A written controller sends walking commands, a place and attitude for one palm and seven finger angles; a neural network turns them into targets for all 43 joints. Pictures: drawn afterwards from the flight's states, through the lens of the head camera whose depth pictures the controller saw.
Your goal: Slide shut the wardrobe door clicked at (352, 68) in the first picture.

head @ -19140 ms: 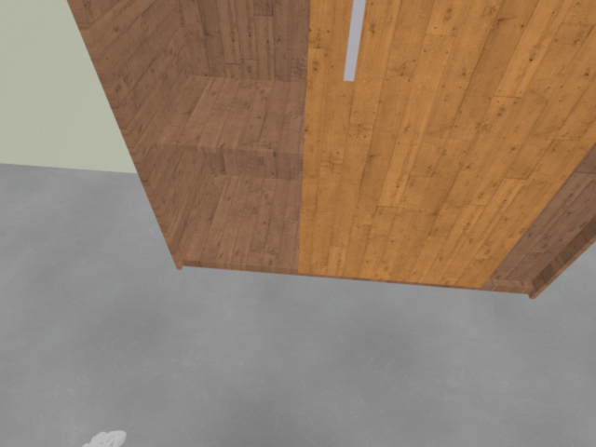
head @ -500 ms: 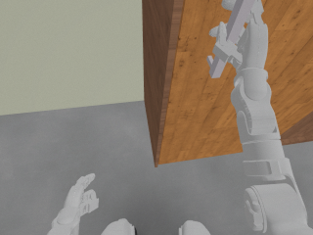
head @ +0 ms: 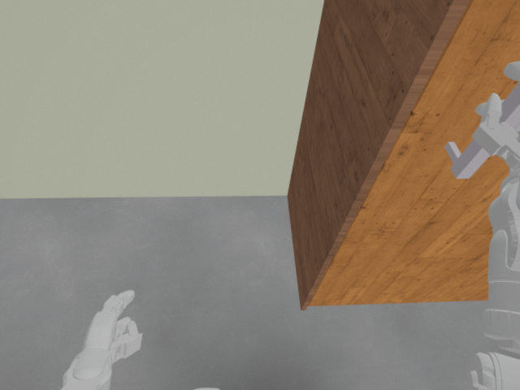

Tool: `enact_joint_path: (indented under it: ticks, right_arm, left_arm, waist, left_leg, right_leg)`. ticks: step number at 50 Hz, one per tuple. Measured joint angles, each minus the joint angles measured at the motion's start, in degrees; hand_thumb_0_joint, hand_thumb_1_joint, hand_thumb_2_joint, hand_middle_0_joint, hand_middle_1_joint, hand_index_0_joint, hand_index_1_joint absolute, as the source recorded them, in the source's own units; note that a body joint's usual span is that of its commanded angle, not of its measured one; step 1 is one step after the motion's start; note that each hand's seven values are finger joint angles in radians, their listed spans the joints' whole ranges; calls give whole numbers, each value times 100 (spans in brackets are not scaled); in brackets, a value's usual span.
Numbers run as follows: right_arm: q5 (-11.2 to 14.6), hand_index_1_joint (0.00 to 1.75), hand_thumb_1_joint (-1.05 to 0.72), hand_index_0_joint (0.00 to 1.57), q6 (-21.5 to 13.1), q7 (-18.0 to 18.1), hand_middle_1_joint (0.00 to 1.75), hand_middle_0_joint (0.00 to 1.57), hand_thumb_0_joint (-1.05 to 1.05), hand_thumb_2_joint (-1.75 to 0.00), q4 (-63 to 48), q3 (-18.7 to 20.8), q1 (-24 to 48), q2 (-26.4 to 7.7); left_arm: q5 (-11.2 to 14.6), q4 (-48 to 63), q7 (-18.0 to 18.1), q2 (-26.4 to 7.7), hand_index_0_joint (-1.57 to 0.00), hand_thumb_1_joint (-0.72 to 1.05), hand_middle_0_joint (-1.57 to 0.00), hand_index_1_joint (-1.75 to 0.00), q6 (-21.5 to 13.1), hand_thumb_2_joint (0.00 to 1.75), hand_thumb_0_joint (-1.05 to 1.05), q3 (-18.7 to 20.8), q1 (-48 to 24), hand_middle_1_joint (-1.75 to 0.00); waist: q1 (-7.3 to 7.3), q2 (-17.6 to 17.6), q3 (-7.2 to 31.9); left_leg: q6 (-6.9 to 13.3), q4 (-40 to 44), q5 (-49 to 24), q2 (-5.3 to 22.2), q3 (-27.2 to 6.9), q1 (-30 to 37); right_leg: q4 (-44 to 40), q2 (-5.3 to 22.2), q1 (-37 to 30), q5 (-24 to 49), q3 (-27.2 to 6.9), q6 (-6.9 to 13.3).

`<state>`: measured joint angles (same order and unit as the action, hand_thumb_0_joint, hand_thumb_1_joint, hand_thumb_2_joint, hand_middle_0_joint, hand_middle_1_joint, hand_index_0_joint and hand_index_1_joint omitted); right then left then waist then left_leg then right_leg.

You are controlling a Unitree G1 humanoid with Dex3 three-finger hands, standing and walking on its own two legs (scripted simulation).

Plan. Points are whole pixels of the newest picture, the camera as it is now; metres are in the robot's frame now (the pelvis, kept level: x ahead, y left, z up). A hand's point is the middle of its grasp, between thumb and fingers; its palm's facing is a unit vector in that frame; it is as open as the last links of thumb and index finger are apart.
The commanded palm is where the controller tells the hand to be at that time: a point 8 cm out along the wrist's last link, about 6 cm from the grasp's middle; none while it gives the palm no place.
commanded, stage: stop walking and hold the door there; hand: right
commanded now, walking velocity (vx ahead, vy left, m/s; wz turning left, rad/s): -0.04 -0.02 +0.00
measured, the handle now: out of the picture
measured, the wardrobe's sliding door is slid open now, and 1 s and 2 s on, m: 0.00 0.00 0.00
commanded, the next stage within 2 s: none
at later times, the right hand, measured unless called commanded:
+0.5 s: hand (491, 127) +0.40 -0.26 +0.22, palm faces +0.34 +0.93 -0.11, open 6.4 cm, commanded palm +0.36 -0.29 +0.21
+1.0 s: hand (488, 128) +0.40 -0.26 +0.22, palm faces +0.33 +0.94 -0.10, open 6.5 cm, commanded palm +0.36 -0.29 +0.21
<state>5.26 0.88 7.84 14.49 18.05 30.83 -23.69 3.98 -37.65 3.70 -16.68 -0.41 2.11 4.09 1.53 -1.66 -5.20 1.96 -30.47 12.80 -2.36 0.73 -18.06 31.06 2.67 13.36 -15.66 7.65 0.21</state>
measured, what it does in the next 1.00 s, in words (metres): stands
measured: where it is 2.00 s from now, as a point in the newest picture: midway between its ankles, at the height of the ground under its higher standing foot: outside the picture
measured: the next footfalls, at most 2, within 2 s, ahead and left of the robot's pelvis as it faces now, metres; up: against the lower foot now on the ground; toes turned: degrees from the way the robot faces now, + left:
none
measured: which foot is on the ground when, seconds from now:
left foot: down 0.00-1.00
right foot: down 0.00-1.00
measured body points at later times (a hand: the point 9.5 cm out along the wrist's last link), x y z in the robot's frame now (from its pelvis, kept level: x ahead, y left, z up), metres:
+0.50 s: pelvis -0.01 -0.03 +0.00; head -0.03 -0.04 +0.45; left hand +0.09 +0.23 -0.10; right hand +0.37 -0.31 +0.23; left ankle +0.04 +0.09 -0.73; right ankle -0.02 -0.11 -0.73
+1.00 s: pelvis +0.02 -0.04 +0.00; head +0.01 -0.04 +0.45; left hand +0.18 +0.20 -0.09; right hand +0.37 -0.31 +0.22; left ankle +0.04 +0.09 -0.73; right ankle -0.02 -0.11 -0.73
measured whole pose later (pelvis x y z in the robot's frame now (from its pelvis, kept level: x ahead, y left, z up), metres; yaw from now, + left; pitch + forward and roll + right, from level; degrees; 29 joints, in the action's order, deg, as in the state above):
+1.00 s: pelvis +0.02 -0.04 +0.00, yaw +3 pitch +0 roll +1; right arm 5.7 -1.2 8.1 11.1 13.6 21.9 -20.3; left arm 2.4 -38.7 4.8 -12.5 1.9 -1.0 9.5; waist 1.1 -1.2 1.9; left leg -1.1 -28.7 13.3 -1.4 -3.4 -15.0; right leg 29.1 1.1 8.9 -20.2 11.7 3.3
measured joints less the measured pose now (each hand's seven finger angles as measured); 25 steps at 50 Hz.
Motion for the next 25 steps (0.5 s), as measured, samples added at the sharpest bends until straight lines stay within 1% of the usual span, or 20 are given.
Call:
enact_joint_path:
  ticks: [3, 7, 11, 17, 25]
  right_arm:
    - [-8, 133, -68, 22, 54, 54, 140, 46, -5, -82, 146, -4, -21, -54]
    - [11, 133, -70, 21, 80, 69, 140, 46, -5, -80, 396, 44, -96, -171]
    - [1, 132, -71, 21, 30, 47, 140, 46, -4, -79, 702, 17, -130, -204]
    - [-17, 132, -72, 22, -91, 13, 140, 46, -3, -78, 951, -113, -150, -122]
    - [-9, 133, -71, 22, -225, -36, 140, 46, -4, -78, 896, -253, -274, -16]
  left_arm:
    - [-10, 13, 6, -55, -20, 91, -20, -30, 114, 90, 1, 1, 69, -30]
    - [-33, 84, 66, -57, -20, 91, -20, -30, 188, 90, 1, -39, 189, -30]
    - [-69, 26, 118, -9, -20, 91, -20, -30, 223, 90, 1, -85, 414, -30]
    - [-103, -183, 165, 91, -20, 91, -20, -30, 219, 90, 1, -168, 802, -30]
    - [-115, -362, 199, 276, -20, 91, -20, -30, 221, 90, 2, -271, 1000, -30]
  waist:
    - [-39, 71, 105]
    - [-166, 98, 267]
    - [-253, 92, 484]
    - [-263, 107, 709]
    - [-269, 107, 829]
  left_leg:
    - [-2, 212, -172, -81, -90, 104]
    - [-1, 377, -314, -136, -198, 164]
    - [-31, 527, -419, -144, -267, 200]
    - [-115, 634, -490, -75, -362, 221]
    - [-235, 520, -405, 20, -450, 194]
  right_leg:
    - [-101, 67, -111, -181, 97, 14]
    - [-173, 110, -170, -123, 210, 21]
    - [-240, 110, -186, -86, 277, 61]
    - [-384, 21, -242, -31, 367, 155]
    - [-343, -83, -265, -114, 447, 272]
